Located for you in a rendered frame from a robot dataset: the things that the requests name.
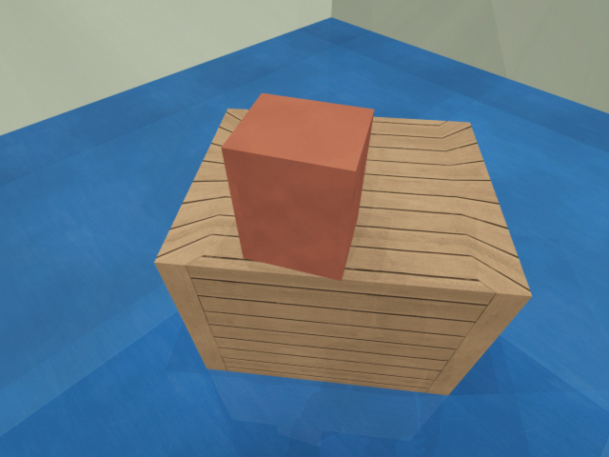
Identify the carton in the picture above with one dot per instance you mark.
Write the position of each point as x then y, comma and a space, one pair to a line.
295, 171

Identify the pedestal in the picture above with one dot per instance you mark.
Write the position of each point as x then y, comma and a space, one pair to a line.
431, 280

